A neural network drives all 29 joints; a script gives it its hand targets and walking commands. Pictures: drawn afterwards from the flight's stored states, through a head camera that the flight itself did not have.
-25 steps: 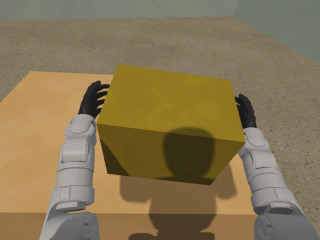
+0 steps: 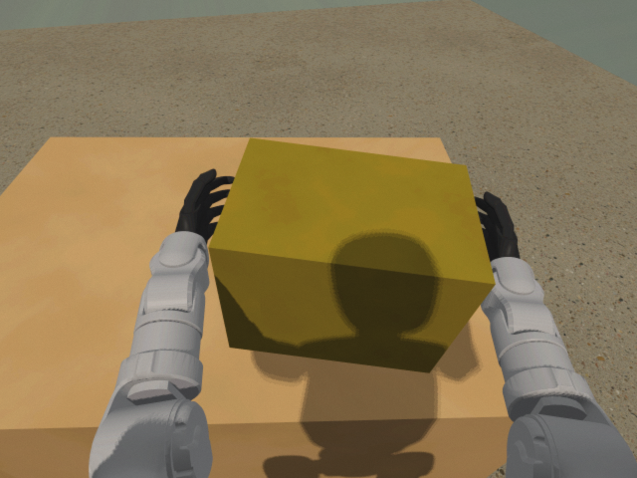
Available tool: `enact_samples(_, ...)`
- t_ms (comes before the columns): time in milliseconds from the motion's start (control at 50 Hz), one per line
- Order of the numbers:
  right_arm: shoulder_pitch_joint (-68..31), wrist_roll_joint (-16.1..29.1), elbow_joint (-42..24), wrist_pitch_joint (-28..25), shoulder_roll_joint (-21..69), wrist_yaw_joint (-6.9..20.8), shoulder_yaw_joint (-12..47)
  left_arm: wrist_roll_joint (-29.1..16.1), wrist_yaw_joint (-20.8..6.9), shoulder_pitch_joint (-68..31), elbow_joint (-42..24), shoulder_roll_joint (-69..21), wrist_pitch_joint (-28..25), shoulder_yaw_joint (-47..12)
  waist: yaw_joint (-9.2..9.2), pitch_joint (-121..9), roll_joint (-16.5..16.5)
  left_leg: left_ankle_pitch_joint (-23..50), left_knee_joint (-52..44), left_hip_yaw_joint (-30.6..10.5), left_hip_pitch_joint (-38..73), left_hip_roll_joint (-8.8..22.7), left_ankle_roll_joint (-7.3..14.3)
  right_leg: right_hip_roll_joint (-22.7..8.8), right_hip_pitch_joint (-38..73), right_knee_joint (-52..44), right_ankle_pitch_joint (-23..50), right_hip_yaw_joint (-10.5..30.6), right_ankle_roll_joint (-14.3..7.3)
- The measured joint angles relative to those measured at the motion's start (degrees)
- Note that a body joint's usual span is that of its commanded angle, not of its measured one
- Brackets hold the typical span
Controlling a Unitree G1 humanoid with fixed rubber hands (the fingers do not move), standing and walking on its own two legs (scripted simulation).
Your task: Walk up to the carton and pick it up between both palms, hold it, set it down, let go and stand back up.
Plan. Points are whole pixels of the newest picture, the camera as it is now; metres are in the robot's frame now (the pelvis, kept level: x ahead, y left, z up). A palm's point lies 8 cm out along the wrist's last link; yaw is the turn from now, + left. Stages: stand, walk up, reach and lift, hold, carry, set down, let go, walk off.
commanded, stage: set down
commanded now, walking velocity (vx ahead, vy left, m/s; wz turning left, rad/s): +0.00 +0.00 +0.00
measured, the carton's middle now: (343, 260) +0.40 -0.02 +0.06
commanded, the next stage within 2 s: none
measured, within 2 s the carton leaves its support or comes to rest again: rests again in 1.42 s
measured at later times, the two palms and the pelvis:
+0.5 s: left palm (206, 233) +0.42 +0.17 +0.10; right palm (493, 262) +0.38 -0.22 +0.08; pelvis +0.01 +0.00 +0.00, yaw +0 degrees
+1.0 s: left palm (208, 245) +0.42 +0.17 +0.07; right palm (487, 263) +0.39 -0.22 +0.07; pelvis +0.01 +0.00 +0.00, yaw +0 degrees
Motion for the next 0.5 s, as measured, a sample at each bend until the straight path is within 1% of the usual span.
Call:
enact_samples(160, 0.5, -2.5, 0.1, -1.9, 2.3, -0.4, -1.6, -1.1, -0.5, 1.1, 2.0, 1.6, -3.5, -0.7, -0.29, -2.1, -1.1, 0.0, -0.1, -1.0, -2.3, 0.0, -0.3, -0.1, -1.7, -0.5, -0.2, -1.3, -0.2)
enact_samples(280, -0.1, -3.4, 1.9, -3.2, 2.8, -0.3, -3.1, -0.7, -0.5, 0.2, 3.7, 2.3, -4.1, -1.3, -0.61, -1.6, -1.8, -0.9, 0.7, -1.1, -1.9, 0.0, -0.3, -0.1, -0.9, -0.5, -0.7, -1.7, -0.2)
enact_samples(400, 0.2, -3.8, 3.1, -4.3, 2.6, 0.2, -4.1, -0.1, -0.2, -0.2, 4.6, 2.0, -4.5, -1.7, -1.06, -1.4, -1.3, -1.6, 1.6, -0.6, -2.4, 0.2, -0.2, 0.0, -1.3, -0.3, -0.9, -1.4, -0.1)
enact_samples(500, 0.9, -3.8, 3.3, -5.0, 1.9, 0.7, -4.3, 0.2, 0.3, -0.4, 5.8, 0.9, -5.4, -1.5, -0.76, -1.2, -0.4, -1.8, 1.9, 0.3, -3.2, 0.4, -0.1, 0.1, -2.4, 0.1, -0.8, -0.8, 0.0)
